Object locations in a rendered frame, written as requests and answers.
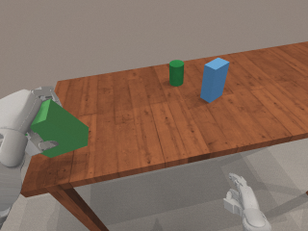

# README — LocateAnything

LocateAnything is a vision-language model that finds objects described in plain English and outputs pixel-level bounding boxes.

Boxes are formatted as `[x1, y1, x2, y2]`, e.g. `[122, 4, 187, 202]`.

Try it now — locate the sponge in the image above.
[25, 99, 89, 158]

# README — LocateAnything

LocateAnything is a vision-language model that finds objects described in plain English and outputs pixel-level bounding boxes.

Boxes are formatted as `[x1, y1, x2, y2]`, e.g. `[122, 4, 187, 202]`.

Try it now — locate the robot left forearm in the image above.
[0, 128, 28, 230]

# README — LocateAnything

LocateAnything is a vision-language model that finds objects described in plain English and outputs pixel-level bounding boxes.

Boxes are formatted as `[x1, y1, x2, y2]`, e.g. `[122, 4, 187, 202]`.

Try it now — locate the robot right forearm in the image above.
[242, 208, 271, 231]

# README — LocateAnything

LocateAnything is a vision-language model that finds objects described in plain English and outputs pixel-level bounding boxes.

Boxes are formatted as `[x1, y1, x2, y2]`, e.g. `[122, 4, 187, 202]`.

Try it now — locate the robot right hand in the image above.
[223, 172, 260, 217]

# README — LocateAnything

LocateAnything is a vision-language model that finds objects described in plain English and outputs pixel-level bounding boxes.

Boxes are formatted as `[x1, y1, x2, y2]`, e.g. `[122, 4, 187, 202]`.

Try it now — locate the table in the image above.
[20, 41, 308, 231]

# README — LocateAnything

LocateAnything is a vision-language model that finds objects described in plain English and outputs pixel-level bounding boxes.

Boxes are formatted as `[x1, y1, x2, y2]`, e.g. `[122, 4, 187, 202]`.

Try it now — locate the robot left hand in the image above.
[0, 86, 63, 157]

